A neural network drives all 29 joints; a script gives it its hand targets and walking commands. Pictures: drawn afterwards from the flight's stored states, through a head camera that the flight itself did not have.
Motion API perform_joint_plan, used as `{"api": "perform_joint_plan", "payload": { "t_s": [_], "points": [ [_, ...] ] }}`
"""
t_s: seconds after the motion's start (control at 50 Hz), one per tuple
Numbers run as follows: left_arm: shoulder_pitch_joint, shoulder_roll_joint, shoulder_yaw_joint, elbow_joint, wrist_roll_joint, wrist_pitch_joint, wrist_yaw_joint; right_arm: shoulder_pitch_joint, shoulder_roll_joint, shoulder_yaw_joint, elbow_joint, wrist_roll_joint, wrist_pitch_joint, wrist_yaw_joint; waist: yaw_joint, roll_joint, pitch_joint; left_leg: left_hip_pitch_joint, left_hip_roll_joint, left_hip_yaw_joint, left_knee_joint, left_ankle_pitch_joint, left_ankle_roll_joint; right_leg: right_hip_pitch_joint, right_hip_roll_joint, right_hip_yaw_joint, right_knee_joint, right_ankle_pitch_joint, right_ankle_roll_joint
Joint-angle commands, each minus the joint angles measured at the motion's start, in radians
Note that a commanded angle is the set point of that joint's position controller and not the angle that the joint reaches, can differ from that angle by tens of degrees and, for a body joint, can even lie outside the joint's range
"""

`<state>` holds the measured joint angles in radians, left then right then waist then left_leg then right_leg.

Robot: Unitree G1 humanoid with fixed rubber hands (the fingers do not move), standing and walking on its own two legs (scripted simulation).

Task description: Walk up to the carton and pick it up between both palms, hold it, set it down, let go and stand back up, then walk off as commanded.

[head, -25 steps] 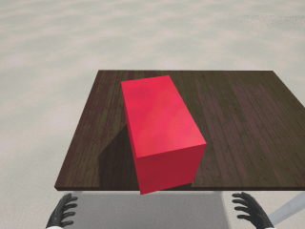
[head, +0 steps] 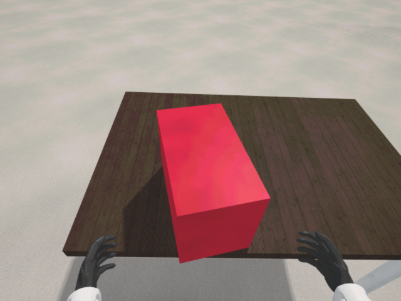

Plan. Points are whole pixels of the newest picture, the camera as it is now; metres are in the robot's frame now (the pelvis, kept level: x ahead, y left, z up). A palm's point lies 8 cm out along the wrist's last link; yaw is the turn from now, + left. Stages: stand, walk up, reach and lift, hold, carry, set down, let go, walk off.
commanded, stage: reach and lift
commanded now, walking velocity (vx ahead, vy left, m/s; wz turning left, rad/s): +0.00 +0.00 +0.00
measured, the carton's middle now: (201, 177) +0.43 +0.00 -0.01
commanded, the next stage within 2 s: none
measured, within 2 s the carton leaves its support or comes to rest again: neither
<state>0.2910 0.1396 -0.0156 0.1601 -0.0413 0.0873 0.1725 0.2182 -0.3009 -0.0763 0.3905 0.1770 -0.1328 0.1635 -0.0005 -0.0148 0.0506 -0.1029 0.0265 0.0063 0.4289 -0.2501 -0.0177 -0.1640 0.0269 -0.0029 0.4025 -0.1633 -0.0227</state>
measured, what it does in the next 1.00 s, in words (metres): stands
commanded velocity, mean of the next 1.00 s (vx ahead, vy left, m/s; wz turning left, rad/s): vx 0.00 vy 0.00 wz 0.00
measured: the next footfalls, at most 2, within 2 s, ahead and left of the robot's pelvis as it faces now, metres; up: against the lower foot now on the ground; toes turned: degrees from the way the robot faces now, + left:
none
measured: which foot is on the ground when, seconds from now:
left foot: down 0.00-1.00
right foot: down 0.00-1.00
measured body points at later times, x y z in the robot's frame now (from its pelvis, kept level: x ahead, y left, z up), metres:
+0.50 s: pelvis +0.01 +0.00 +0.00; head +0.00 +0.01 +0.45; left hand +0.23 +0.18 +0.02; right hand +0.23 -0.23 +0.02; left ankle -0.01 +0.13 -0.74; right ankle +0.04 -0.11 -0.74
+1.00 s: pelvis +0.01 +0.00 +0.00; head +0.02 +0.00 +0.45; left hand +0.29 +0.19 +0.06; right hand +0.31 -0.22 +0.06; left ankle -0.01 +0.13 -0.74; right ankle +0.04 -0.11 -0.74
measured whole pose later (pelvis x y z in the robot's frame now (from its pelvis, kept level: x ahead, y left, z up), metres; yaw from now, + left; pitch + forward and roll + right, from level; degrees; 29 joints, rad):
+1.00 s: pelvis +0.01 +0.00 +0.00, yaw +0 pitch -3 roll +0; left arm 0.03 0.03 0.02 -0.06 -0.02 0.36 0.23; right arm -0.03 -0.30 -0.03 0.20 0.29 0.03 0.08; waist 0.00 0.01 0.05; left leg -0.10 0.03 0.01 0.41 -0.26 -0.02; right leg -0.16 0.03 0.00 0.38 -0.17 -0.02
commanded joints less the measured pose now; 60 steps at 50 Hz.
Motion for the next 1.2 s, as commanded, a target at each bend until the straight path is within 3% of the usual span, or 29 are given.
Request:
{"api": "perform_joint_plan", "payload": {
  "t_s": [0.0,0.12,0.3,0.46,0.52,0.62,0.72,0.8,0.88,1.04,1.18],
  "points": [
    [0.049,-0.081,-0.024,-0.222,0.037,-0.071,0.020,0.042,-0.124,0.048,-0.147,0.083,-0.084,0.027,0.083,0.035,-0.121,-0.023,-0.016,0.023,-0.168,0.188,-0.042,0.166,0.020,0.002,-0.084,0.063,-0.042],
    [0.075,-0.120,-0.046,-0.284,0.052,-0.144,0.052,0.059,-0.142,0.080,-0.171,0.122,-0.151,0.027,0.091,-0.008,-0.132,0.011,-0.032,0.023,-0.127,0.288,-0.049,0.147,0.032,0.004,-0.069,0.122,-0.043],
    [-0.018,-0.149,-0.079,-0.321,0.046,-0.144,0.081,-0.015,-0.159,0.109,-0.220,0.154,-0.158,0.012,0.096,-0.038,-0.098,-0.049,-0.032,0.028,-0.136,0.152,-0.030,0.106,0.024,0.022,-0.074,0.007,-0.045],
    [-0.199,-0.133,-0.060,-0.310,0.018,-0.039,0.098,-0.192,-0.152,0.093,-0.284,0.122,-0.064,-0.008,0.105,-0.038,-0.063,-0.129,-0.025,0.035,-0.197,-0.049,-0.007,0.091,0.001,0.053,-0.090,-0.150,-0.051],
    [-0.238,-0.140,-0.054,-0.323,0.017,0.013,0.103,-0.244,-0.157,0.081,-0.310,0.127,-0.029,-0.015,0.106,-0.021,-0.086,-0.121,-0.016,0.029,-0.205,-0.025,-0.011,0.097,0.006,0.054,-0.088,-0.116,-0.054],
    [-0.270,-0.147,-0.007,-0.318,0.039,0.095,0.087,-0.281,-0.162,0.089,-0.325,0.130,0.017,-0.042,0.106,-0.028,-0.117,-0.061,-0.019,0.033,-0.186,0.121,-0.016,0.141,0.017,0.048,-0.091,0.016,-0.046],
    [-0.319,-0.143,0.014,-0.400,0.040,0.145,0.075,-0.320,-0.171,0.095,-0.342,0.144,0.050,-0.068,0.100,0.002,-0.174,0.003,-0.023,0.032,-0.150,0.290,-0.037,0.175,0.029,0.040,-0.084,0.148,-0.043],
    [-0.354,-0.137,0.018,-0.432,0.026,0.179,0.062,-0.367,-0.169,0.103,-0.338,0.156,0.083,-0.081,0.092,0.018,-0.182,0.020,-0.025,0.031,-0.141,0.335,-0.045,0.175,0.031,0.036,-0.089,0.170,-0.044],
    [-0.416,-0.122,0.037,-0.416,0.021,0.240,0.052,-0.453,-0.177,0.098,-0.328,0.163,0.126,-0.093,0.085,0.018,-0.181,0.021,-0.024,0.028,-0.143,0.327,-0.043,0.170,0.032,0.034,-0.099,0.151,-0.045],
    [-0.549,-0.086,0.086,-0.411,-0.007,0.344,0.049,-0.634,-0.187,0.106,-0.322,0.166,0.206,-0.110,0.110,-0.015,-0.216,-0.009,-0.023,0.027,-0.148,0.295,-0.028,0.161,0.038,0.031,-0.093,0.129,-0.037],
    [-0.716,-0.065,0.138,-0.332,0.004,0.446,0.043,-0.822,-0.186,0.126,-0.193,0.177,0.300,-0.114,0.133,-0.018,-0.197,-0.059,-0.019,0.026,-0.174,0.211,-0.019,0.142,0.034,0.037,-0.097,0.074,-0.035]
  ]
}}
